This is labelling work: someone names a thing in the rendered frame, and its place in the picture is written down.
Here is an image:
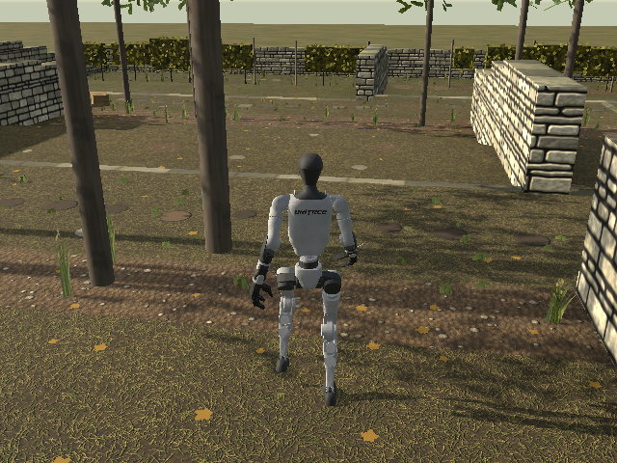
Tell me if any robot left hand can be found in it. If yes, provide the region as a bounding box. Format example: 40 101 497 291
250 281 273 310

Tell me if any robot right hand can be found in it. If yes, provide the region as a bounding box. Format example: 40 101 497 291
335 251 357 267

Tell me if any right robot forearm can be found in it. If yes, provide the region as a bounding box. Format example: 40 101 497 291
344 232 358 258

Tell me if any left robot upper arm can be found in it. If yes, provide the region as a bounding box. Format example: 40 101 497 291
266 194 290 250

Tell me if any right robot thigh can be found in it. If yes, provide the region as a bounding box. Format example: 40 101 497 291
321 270 341 341

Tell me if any right robot upper arm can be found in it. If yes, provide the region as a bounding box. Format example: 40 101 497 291
330 195 355 247

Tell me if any left robot forearm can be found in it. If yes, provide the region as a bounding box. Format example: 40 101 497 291
253 235 275 285

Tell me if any robot left shin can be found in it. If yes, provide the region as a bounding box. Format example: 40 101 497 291
279 296 293 360

